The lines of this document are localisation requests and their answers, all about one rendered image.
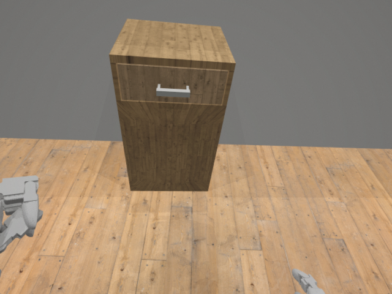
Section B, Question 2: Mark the handle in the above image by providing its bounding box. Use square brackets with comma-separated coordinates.
[156, 84, 190, 97]

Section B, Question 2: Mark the left robot hand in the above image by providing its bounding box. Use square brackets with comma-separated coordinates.
[0, 175, 43, 253]

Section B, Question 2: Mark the right robot hand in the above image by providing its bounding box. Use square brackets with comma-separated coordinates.
[292, 269, 325, 294]

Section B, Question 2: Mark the drawer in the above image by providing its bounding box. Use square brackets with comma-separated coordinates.
[117, 63, 228, 105]

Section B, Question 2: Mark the cabinet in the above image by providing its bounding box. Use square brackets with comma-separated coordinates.
[109, 19, 236, 191]

